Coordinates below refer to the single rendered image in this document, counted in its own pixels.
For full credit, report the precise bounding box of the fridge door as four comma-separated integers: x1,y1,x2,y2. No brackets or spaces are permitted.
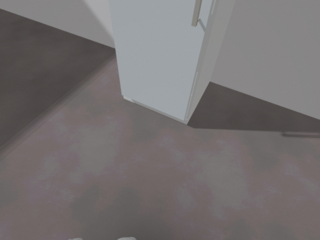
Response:
108,0,215,121

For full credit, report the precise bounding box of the handle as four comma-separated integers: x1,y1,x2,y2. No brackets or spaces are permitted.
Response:
191,0,202,27

